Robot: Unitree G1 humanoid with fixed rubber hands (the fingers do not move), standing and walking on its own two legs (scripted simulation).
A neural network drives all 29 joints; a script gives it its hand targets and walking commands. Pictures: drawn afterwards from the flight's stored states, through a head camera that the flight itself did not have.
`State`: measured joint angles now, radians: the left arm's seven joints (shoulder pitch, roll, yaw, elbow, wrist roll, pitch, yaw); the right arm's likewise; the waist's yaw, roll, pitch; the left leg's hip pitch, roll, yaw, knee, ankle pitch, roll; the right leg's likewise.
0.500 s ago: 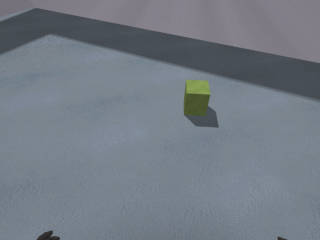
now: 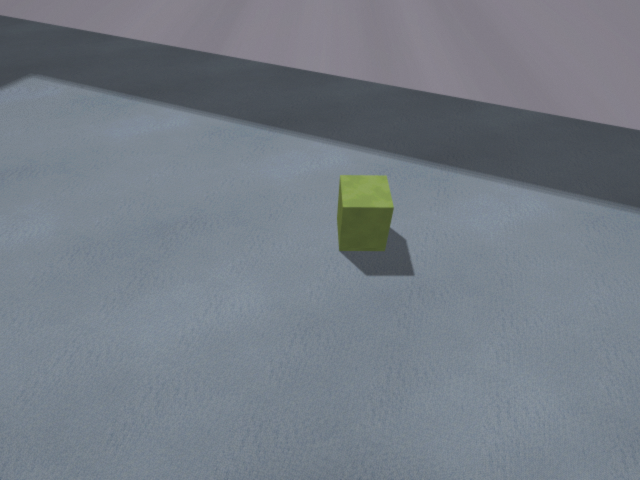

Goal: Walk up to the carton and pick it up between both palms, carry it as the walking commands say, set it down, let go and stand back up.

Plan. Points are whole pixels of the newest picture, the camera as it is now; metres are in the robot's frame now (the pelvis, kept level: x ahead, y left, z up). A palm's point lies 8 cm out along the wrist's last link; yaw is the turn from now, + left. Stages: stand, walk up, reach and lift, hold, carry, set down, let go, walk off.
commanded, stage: walk up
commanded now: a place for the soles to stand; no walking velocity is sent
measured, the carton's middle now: (362, 213) +1.30 -0.16 -0.62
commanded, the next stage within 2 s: none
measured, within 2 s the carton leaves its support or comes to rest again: neither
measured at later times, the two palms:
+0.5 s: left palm (119, 421) +0.25 +0.30 -0.11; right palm (565, 421) +0.25 -0.33 -0.08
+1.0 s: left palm (159, 336) +0.38 +0.29 -0.11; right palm (539, 331) +0.40 -0.36 -0.09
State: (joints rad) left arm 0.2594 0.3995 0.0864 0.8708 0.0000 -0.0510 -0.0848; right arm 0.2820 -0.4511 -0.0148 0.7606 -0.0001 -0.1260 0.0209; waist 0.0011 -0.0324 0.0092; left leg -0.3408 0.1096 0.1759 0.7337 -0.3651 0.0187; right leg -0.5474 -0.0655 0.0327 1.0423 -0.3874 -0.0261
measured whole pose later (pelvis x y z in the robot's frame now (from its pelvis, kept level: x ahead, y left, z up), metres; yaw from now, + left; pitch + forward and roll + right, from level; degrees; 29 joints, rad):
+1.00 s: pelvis +0.34 -0.03 -0.01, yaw -5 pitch +1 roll -1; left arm 0.38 0.40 0.08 0.87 0.00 -0.06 -0.06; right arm 0.28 -0.46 -0.02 0.76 0.00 -0.10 0.02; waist 0.00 0.01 0.01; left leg -0.56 0.12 0.09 0.82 -0.38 0.03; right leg -0.40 -0.05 -0.05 0.84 -0.46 -0.01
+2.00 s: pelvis +0.60 -0.08 -0.01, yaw -7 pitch +0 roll +0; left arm 0.39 0.40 0.08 0.87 0.00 -0.05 -0.05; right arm 0.30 -0.46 -0.02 0.76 0.00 -0.08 0.02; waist 0.00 0.00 0.01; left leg -0.60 0.10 0.08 0.98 -0.46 0.03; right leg -0.41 -0.05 -0.03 0.85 -0.44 -0.02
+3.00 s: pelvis +0.75 -0.13 -0.02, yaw -8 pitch +2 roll +1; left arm 0.16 0.40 0.07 0.87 0.00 -0.01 -0.04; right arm 0.34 -0.45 -0.02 0.76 0.00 -0.07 -0.02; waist 0.00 -0.05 0.02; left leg -0.51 0.10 0.07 0.89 -0.41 -0.01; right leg -0.51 -0.04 -0.05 0.92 -0.44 -0.02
